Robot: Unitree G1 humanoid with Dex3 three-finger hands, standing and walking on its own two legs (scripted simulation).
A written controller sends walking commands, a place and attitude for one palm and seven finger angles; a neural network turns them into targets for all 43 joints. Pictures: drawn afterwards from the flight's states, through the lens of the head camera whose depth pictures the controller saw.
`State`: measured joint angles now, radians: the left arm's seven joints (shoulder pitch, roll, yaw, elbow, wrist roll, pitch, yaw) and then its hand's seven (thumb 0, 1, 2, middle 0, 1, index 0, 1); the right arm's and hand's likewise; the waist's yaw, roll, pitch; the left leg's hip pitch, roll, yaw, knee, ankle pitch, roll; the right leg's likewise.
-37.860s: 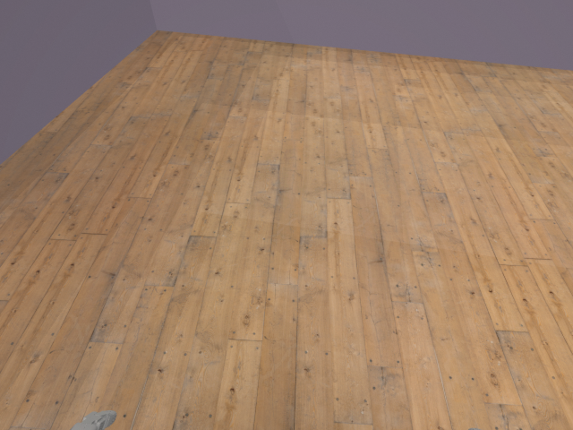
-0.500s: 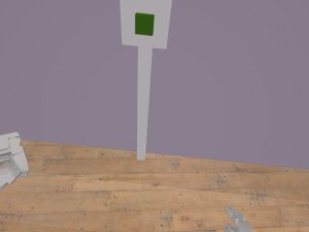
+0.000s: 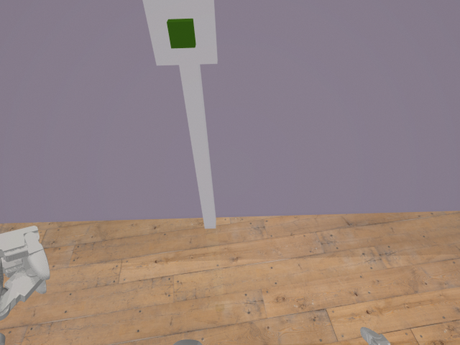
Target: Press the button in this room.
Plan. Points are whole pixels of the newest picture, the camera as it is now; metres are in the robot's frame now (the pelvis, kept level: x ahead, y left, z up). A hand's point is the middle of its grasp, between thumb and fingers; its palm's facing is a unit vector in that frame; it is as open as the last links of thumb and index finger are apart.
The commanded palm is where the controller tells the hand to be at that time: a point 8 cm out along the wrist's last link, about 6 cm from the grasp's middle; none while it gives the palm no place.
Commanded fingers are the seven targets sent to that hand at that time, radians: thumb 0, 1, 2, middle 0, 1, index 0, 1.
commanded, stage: stop stepping back and stand still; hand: left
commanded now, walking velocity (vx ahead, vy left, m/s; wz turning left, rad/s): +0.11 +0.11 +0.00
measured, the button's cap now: (182, 33) +0.84 +0.19 +0.23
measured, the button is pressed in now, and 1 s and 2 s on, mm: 0 0 0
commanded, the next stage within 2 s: let the arm hang, fingers relaxed in 0.08 s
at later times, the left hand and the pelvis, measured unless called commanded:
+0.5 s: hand out of the picture +0.05 +0.22 -0.17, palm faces +0.11 -0.96 -0.26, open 3.3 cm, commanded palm none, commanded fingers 0.00 0.90 0.90 -0.68 -0.82 -0.68 -0.82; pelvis +0.01 +0.02 -0.01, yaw +4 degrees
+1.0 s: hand out of the picture +0.00 +0.24 -0.17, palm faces +0.06 -0.97 -0.22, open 7.1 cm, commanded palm none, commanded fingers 0.00 0.90 0.90 -0.20 -0.30 -0.20 -0.30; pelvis +0.00 +0.06 +0.01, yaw +2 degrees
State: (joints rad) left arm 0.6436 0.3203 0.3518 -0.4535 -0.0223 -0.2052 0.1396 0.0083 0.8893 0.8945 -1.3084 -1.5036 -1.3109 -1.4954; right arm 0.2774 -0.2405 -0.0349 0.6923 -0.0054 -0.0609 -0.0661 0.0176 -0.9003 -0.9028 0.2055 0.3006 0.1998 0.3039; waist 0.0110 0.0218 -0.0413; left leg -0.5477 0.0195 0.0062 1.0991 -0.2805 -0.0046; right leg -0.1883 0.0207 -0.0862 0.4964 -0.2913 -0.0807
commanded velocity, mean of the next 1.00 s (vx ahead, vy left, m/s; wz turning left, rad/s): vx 0.00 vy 0.01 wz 0.00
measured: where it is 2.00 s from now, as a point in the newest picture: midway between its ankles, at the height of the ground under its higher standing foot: outside the picture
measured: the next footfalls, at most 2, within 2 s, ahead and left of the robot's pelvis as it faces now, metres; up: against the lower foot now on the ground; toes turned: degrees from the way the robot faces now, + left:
left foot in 0.22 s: +0.07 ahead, +0.15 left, +0.00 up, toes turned +5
